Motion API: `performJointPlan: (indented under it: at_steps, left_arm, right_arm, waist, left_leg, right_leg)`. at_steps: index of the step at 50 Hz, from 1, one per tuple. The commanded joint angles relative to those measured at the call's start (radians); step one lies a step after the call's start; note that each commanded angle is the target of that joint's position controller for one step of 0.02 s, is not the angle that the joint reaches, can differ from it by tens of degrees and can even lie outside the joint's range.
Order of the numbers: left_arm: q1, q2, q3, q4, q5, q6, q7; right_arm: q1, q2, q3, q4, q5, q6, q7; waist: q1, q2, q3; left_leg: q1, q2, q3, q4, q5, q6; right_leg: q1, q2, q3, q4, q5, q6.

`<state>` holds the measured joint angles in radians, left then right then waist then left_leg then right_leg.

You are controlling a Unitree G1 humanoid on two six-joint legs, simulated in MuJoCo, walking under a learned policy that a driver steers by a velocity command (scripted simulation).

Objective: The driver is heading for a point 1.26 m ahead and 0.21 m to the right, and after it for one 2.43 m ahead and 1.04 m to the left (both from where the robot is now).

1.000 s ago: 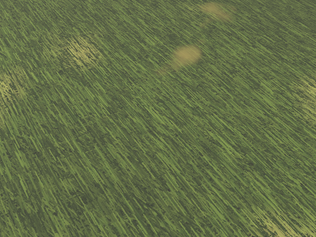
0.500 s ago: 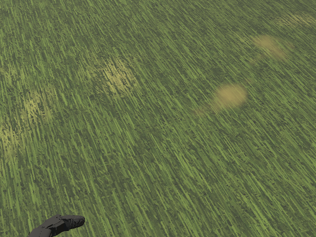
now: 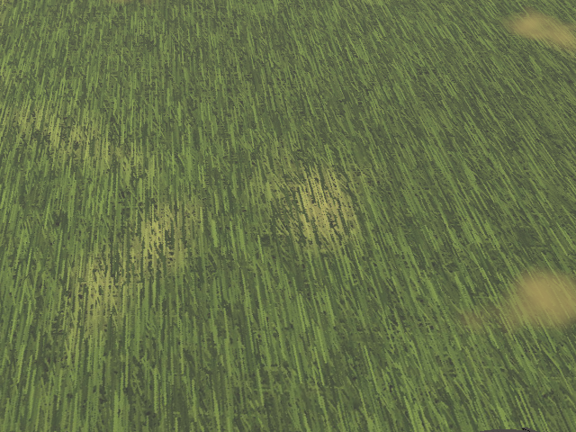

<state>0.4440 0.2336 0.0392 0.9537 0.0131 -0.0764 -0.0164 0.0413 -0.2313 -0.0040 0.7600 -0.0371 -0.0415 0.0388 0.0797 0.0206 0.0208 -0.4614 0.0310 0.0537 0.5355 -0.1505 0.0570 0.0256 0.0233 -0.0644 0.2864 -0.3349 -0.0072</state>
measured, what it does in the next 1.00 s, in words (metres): walks ahead: left foot, then right foot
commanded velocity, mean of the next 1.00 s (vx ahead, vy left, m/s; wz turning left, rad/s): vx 0.50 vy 0.00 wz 0.02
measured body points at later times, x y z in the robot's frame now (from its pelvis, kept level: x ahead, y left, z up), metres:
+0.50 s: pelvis +0.25 +0.01 +0.00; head +0.28 +0.01 +0.45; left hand +0.45 +0.23 -0.11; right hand +0.18 -0.24 -0.14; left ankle +0.11 +0.09 -0.74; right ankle +0.41 -0.10 -0.71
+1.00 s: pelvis +0.52 -0.01 +0.01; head +0.54 -0.02 +0.45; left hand +0.46 +0.23 -0.14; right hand +0.69 -0.24 -0.12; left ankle +0.69 +0.12 -0.70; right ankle +0.42 -0.09 -0.74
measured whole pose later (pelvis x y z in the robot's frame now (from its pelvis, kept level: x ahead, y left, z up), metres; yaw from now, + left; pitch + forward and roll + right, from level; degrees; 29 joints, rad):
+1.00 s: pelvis +0.52 -0.01 +0.01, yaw +0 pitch +0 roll -2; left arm 0.44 0.19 0.03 1.03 0.01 -0.09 0.00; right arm 0.06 -0.21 -0.03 0.88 -0.03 -0.03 0.03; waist 0.06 0.04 0.04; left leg -0.59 0.09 0.05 0.64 -0.02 0.03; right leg 0.07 0.08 -0.08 0.18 -0.26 -0.07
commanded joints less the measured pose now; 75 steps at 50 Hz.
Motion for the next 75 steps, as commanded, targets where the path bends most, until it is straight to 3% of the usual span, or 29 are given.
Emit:
performJointPlan:
  at_steps: [1,2,3,4,5,8,16,22,25,27,28,29,30,31,32,34,37,40,45,50,53,55,56,57,58,60,62,68,75]
  left_arm:
    - [-0.01,0.142,0.025,-0.042,-0.005,-0.001,0.008]
    - [-0.003,0.064,0.001,-0.099,-0.024,-0.004,0.003]
    - [0.02,0.099,0.016,-0.102,-0.011,0.0,0.009]
    - [-0.031,0.146,0.031,-0.096,0.006,0.009,0.012]
    - [-0.072,0.123,0.026,-0.102,0.003,0.005,0.004]
    - [-0.064,0.085,0.02,-0.081,0.021,0.03,-0.011]
    - [-0.314,0.062,0.01,-0.158,0.02,0.047,-0.024]
    - [-0.474,0.062,-0.003,-0.215,0.014,0.039,-0.02]
    - [-0.447,0.077,0.003,-0.216,0.014,0.029,-0.013]
    - [-0.248,0.102,0.02,-0.152,0.018,0.016,0.002]
    - [-0.069,0.143,0.038,-0.093,0.034,0.005,0.013]
    - [0.067,0.25,0.065,-0.075,0.057,0.001,0.025]
    - [0.048,0.271,0.072,-0.07,0.025,0.016,0.015]
    - [-0.07,0.224,0.064,-0.086,-0.002,0.022,0.01]
    - [-0.152,0.15,0.045,-0.1,-0.004,0.018,0.007]
    - [-0.196,0.082,0.024,-0.082,-0.001,0.004,0.009]
    - [-0.138,0.088,0.024,-0.043,-0.003,-0.02,0.009]
    - [-0.085,0.104,0.027,-0.015,-0.006,-0.026,0.009]
    - [-0.009,0.099,0.021,0.02,-0.006,-0.023,0.011]
    - [0.058,0.108,0.02,0.058,0.006,-0.016,0.024]
    - [0.024,0.126,0.026,0.064,0.013,-0.01,0.033]
    - [-0.004,0.126,0.024,0.063,0.009,-0.005,0.031]
    - [-0.009,0.095,0.012,0.031,0.0,-0.007,0.028]
    - [0.11,-0.004,-0.005,0.016,-0.035,-0.007,0.017]
    - [0.037,0.106,0.024,0.025,-0.006,-0.002,0.024]
    - [-0.08,0.084,0.024,-0.005,-0.005,-0.011,0.015]
    - [-0.07,0.055,0.022,0.004,0.019,0.012,0.006]
    - [-0.217,0.039,0.02,-0.043,0.021,0.049,-0.015]
    - [-0.424,0.019,0.002,-0.114,0.008,0.042,-0.02]
  right_arm:
    - [0.279,-0.149,-0.055,0.041,-0.022,-0.032,-0.024]
    - [0.421,-0.25,-0.08,0.053,-0.041,-0.037,-0.038]
    - [0.432,-0.285,-0.095,0.071,-0.002,-0.021,-0.038]
    - [0.348,-0.226,-0.081,0.059,0.016,-0.015,-0.035]
    - [0.277,-0.163,-0.065,0.048,0.018,-0.02,-0.031]
    - [0.22,-0.097,-0.046,0.063,0.019,-0.04,-0.033]
    - [0.359,-0.113,-0.052,0.152,0.03,-0.055,-0.034]
    - [0.449,-0.13,-0.053,0.212,0.02,-0.05,-0.042]
    - [0.431,-0.146,-0.057,0.228,0.015,-0.046,-0.051]
    - [0.4,-0.161,-0.061,0.233,0.015,-0.04,-0.052]
    - [0.396,-0.147,-0.054,0.226,0.019,-0.039,-0.052]
    - [0.447,-0.068,-0.034,0.186,0.047,-0.042,-0.045]
    - [0.495,-0.082,-0.047,0.198,0.044,-0.042,-0.042]
    - [0.42,-0.128,-0.061,0.189,0.024,-0.037,-0.044]
    - [0.352,-0.112,-0.057,0.173,0.021,-0.042,-0.037]
    - [0.331,-0.078,-0.053,0.171,0.008,-0.029,-0.03]
    - [0.336,-0.05,-0.048,0.179,-0.002,-0.001,-0.014]
    - [0.21,-0.053,-0.048,0.139,0.0,0.007,-0.008]
    - [0.019,-0.032,-0.033,0.079,0.01,0.002,-0.005]
    - [-0.088,-0.045,-0.031,0.037,0.012,-0.006,-0.009]
    - [-0.03,-0.066,-0.042,0.045,0.011,-0.018,-0.017]
    - [0.235,-0.101,-0.065,0.134,0.001,-0.035,-0.033]
    - [0.422,-0.178,-0.088,0.173,-0.024,-0.044,-0.046]
    - [0.465,-0.274,-0.113,0.182,-0.026,-0.037,-0.045]
    - [0.382,-0.222,-0.105,0.17,0.015,-0.024,-0.037]
    - [0.228,-0.106,-0.073,0.151,0.019,-0.031,-0.031]
    - [0.209,-0.054,-0.057,0.172,0.023,-0.044,-0.038]
    - [0.325,-0.094,-0.061,0.228,0.028,-0.067,-0.041]
    - [0.415,-0.078,-0.051,0.26,0.019,-0.071,-0.052]
  waist:
    - [-0.174,-0.026,-0.13]
    - [-0.214,0.152,-0.261]
    - [-0.19,0.25,-0.281]
    - [-0.157,0.118,-0.145]
    - [-0.133,0.067,-0.062]
    - [-0.064,0.074,0.0]
    - [-0.092,0.032,0.055]
    - [-0.132,0.041,0.082]
    - [-0.1,0.046,0.071]
    - [-0.008,0.038,-0.034]
    - [0.056,0.007,-0.137]
    - [0.065,-0.162,-0.276]
    - [0.026,-0.265,-0.342]
    - [-0.015,-0.133,-0.185]
    - [-0.035,-0.067,-0.068]
    - [-0.091,-0.075,0.018]
    - [-0.114,-0.077,0.007]
    - [-0.098,-0.069,0.048]
    - [-0.052,-0.076,0.072]
    - [-0.024,-0.086,0.085]
    - [-0.069,-0.096,0.058]
    - [-0.181,-0.061,-0.08]
    - [-0.241,0.023,-0.207]
    - [-0.182,0.261,-0.31]
    - [-0.175,0.095,-0.25]
    - [-0.115,0.014,-0.044]
    - [-0.063,0.04,-0.002]
    - [-0.063,0.028,0.048]
    - [-0.118,0.035,0.092]
  left_leg:
    - [0.439,0.003,-0.035,-0.099,-0.037,0.066]
    - [0.703,0.285,-0.404,-0.163,-0.193,0.149]
    - [0.73,0.392,-0.708,-0.285,-0.206,0.215]
    - [0.633,0.348,-0.585,-0.277,-0.209,0.202]
    - [0.517,0.299,-0.471,-0.299,-0.15,0.187]
    - [0.344,0.188,-0.273,-0.378,0.024,0.128]
    - [0.401,0.148,-0.137,-0.432,0.234,0.151]
    - [0.516,0.175,-0.104,-0.394,0.368,0.138]
    - [0.573,0.196,-0.088,-0.306,0.568,0.119]
    - [0.556,0.164,-0.049,-0.064,0.788,0.089]
    - [0.422,0.12,-0.019,0.156,0.651,0.07]
    - [0.121,0.008,0.04,0.516,0.212,0.03]
    - [-0.079,-0.129,-0.055,0.744,-0.373,0.025]
    - [-0.153,-0.05,-0.128,0.791,-0.304,0.037]
    - [-0.158,-0.009,-0.117,0.748,-0.223,0.038]
    - [-0.078,0.051,-0.106,0.62,-0.152,0.027]
    - [-0.042,0.059,-0.077,0.571,-0.103,0.0]
    - [-0.152,0.086,-0.051,0.467,-0.002,-0.028]
    - [-0.164,0.068,-0.004,0.202,0.143,-0.047]
    - [-0.158,0.035,0.013,0.066,0.116,-0.013]
    - [-0.037,-0.01,0.027,0.004,0.002,0.033]
    - [0.296,-0.058,0.046,-0.088,0.019,0.081]
    - [0.567,0.135,-0.163,-0.096,-0.05,0.137]
    - [0.803,0.409,-0.658,-0.214,-0.114,0.275]
    - [0.723,0.364,-0.687,-0.262,-0.158,0.257]
    - [0.473,0.282,-0.417,-0.314,-0.04,0.199]
    - [0.346,0.201,-0.274,-0.358,0.066,0.143]
    - [0.346,0.169,-0.156,-0.437,0.147,0.152]
    - [0.446,0.167,0.006,-0.445,0.288,0.104]
  right_leg:
    - [-0.17,-0.175,0.049,0.331,0.615,-0.106]
    - [-0.442,-0.075,-0.027,0.667,0.259,-0.058]
    - [-0.639,0.027,0.025,0.864,-0.186,-0.057]
    - [-0.706,-0.041,0.096,0.925,-0.139,-0.07]
    - [-0.698,-0.075,0.103,0.901,-0.06,-0.072]
    - [-0.583,-0.122,0.086,0.795,0.041,-0.045]
    - [-0.711,-0.138,0.036,0.562,0.261,0.01]
    - [-0.665,-0.093,-0.003,0.345,0.302,-0.031]
    - [-0.576,-0.056,-0.018,0.282,0.209,-0.078]
    - [-0.32,0.01,-0.048,0.207,0.184,-0.119]
    - [-0.065,-0.039,0.008,0.19,0.199,-0.153]
    - [0.224,-0.322,0.388,0.153,0.076,-0.236]
    - [0.287,-0.451,0.764,0.001,0.096,-0.317]
    - [0.155,-0.41,0.633,-0.009,0.034,-0.293]
    - [0.008,-0.371,0.502,-0.043,0.05,-0.272]
    - [-0.164,-0.277,0.333,-0.108,0.161,-0.206]
    - [-0.201,-0.241,0.232,-0.142,0.311,-0.206]
    - [-0.17,-0.223,0.181,-0.185,0.327,-0.21]
    - [-0.11,-0.191,0.11,-0.181,0.437,-0.187]
    - [0.037,-0.237,0.106,-0.128,0.56,-0.188]
    - [0.086,-0.255,0.089,-0.013,0.797,-0.166]
    - [0.018,-0.201,0.037,0.292,0.903,-0.133]
    - [-0.186,-0.153,0.002,0.58,0.609,-0.111]
    - [-0.549,0.048,-0.031,0.94,-0.133,-0.067]
    - [-0.634,0.01,0.117,1.016,-0.162,-0.086]
    - [-0.635,-0.073,0.118,0.944,-0.003,-0.09]
    - [-0.547,-0.11,0.109,0.854,0.044,-0.07]
    - [-0.656,-0.137,0.062,0.71,0.187,-0.017]
    - [-0.67,-0.091,0.022,0.424,0.354,-0.041]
